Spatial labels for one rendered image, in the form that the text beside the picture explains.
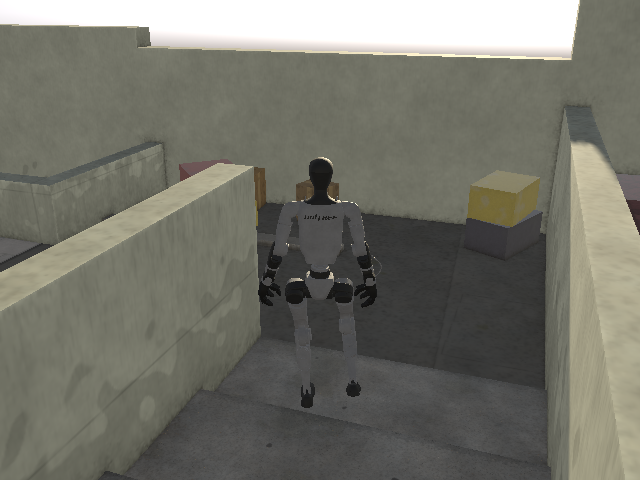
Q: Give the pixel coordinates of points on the stairs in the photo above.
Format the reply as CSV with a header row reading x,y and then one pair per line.
x,y
408,423

